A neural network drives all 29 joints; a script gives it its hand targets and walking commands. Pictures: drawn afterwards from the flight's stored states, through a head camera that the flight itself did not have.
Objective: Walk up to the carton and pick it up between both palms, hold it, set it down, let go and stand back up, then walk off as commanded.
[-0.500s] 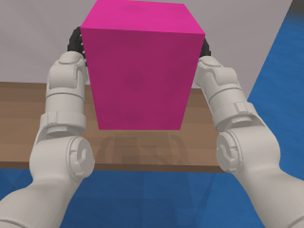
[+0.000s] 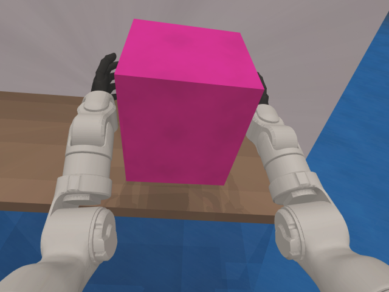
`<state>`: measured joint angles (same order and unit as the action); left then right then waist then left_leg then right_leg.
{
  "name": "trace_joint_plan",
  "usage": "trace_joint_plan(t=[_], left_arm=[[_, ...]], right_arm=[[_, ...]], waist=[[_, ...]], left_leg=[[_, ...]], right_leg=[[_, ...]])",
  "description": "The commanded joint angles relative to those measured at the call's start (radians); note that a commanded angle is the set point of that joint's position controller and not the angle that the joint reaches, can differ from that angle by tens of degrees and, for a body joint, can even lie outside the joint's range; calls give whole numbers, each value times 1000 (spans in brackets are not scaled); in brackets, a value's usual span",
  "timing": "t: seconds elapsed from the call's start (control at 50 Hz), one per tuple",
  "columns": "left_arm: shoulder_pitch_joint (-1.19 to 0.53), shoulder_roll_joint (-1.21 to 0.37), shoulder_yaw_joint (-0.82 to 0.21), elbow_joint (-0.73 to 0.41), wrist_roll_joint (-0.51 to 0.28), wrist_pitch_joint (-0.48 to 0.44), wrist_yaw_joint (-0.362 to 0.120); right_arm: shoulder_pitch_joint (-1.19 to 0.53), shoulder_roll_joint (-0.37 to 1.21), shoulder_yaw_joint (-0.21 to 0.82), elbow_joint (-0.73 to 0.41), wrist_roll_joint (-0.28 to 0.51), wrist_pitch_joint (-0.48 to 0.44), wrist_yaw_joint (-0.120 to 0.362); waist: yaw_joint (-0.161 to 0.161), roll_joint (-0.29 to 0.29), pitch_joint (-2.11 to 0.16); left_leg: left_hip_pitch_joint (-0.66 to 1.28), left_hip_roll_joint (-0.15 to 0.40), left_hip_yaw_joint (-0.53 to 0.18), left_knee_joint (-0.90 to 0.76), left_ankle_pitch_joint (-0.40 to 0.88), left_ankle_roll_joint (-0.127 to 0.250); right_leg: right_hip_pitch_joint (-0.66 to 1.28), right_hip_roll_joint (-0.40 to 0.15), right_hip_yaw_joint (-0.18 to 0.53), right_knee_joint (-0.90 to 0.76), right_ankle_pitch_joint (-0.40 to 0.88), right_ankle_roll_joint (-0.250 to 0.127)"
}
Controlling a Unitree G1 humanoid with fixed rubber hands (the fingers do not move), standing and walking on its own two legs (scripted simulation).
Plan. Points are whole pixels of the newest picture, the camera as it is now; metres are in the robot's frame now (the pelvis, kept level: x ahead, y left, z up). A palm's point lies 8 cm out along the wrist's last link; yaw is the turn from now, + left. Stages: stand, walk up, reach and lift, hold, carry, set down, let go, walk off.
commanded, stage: set down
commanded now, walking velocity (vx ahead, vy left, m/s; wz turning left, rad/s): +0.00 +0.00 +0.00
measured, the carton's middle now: (182, 108) +0.41 +0.00 +0.21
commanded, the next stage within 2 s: none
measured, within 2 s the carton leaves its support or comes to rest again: neither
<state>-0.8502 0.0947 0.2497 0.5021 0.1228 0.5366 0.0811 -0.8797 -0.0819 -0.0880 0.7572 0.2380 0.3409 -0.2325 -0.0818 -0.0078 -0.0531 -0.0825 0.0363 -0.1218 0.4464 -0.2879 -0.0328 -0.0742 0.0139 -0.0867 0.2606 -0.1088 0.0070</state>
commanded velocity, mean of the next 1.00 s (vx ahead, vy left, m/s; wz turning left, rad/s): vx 0.00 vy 0.00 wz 0.00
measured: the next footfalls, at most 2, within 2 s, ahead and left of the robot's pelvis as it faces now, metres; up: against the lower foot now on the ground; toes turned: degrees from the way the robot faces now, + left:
none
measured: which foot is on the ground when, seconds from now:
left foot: down 0.00-1.00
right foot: down 0.00-1.00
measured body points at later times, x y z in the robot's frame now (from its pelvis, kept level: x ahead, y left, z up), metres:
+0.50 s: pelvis +0.00 +0.01 +0.00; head -0.03 +0.02 +0.45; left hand +0.43 +0.13 +0.20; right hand +0.41 -0.17 +0.18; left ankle -0.02 +0.13 -0.75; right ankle +0.03 -0.13 -0.75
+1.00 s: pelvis +0.00 +0.00 +0.00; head -0.01 +0.00 +0.45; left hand +0.44 +0.12 +0.16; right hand +0.42 -0.19 +0.15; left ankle -0.02 +0.13 -0.75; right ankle +0.03 -0.13 -0.75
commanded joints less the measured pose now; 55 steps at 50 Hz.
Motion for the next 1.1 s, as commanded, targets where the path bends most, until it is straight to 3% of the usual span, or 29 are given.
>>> trace_joint_plan(t=[0.0,0.14,0.3,0.46,0.7,0.9,1.08], left_arm=[[-804,-773,-432,-138,-113,-51,-149],[-771,-773,-382,-88,-74,-80,-144],[-815,-787,-387,-61,-86,-144,-118],[-828,-800,-407,-5,-112,-208,-97],[-834,-783,-378,41,-115,-283,-108],[-841,-747,-301,113,-83,-335,-109],[-830,-728,-253,180,-57,-385,-96]], right_arm=[[-1002,584,301,-394,48,-118,142],[-1001,587,289,-326,25,-162,173],[-1037,618,282,-306,2,-219,199],[-1013,631,247,-253,-38,-245,201],[-962,682,234,-210,-73,-246,195],[-948,697,200,-162,-109,-251,221],[-919,673,131,-85,-171,-284,255]], waist=[[-33,127,-526],[-4,91,-501],[18,71,-558],[4,70,-622],[-17,51,-654],[15,30,-659],[39,23,-663]], left_leg=[[102,-82,58,-37,541,-75],[110,-79,67,-41,564,-68],[95,-75,73,-35,556,-65],[74,-75,76,-31,544,-69],[-54,-92,82,-59,462,-55],[-114,-94,92,-93,392,-42],[-99,-83,111,-96,416,-48]], right_leg=[[219,79,4,26,285,6],[221,83,1,23,285,4],[206,84,-4,33,290,3],[203,78,-6,42,327,1],[312,52,21,71,443,28],[335,46,28,81,415,42],[304,52,17,78,390,34]])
